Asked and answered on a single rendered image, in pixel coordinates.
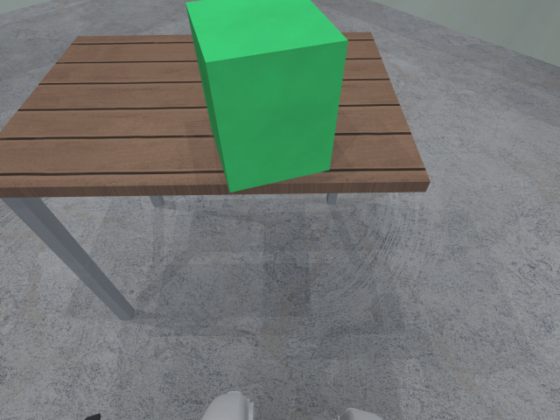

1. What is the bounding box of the table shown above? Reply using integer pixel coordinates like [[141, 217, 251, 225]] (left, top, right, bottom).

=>
[[0, 32, 431, 320]]

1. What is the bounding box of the carton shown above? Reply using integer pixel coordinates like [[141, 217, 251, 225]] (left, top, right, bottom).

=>
[[185, 0, 348, 193]]

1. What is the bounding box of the left robot thigh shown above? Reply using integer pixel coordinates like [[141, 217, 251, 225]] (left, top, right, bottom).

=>
[[200, 394, 255, 420]]

